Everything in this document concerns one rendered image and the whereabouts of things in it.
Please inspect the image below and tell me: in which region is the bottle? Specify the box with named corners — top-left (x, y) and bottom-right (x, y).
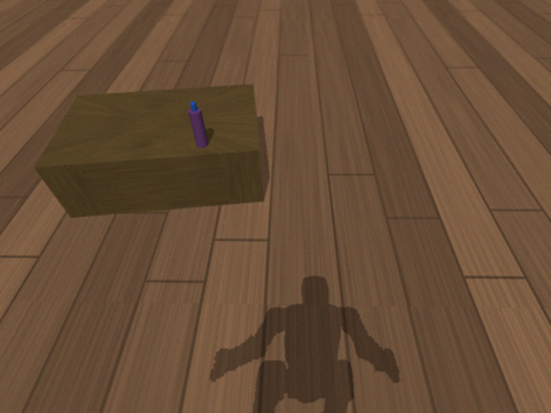
top-left (189, 102), bottom-right (208, 148)

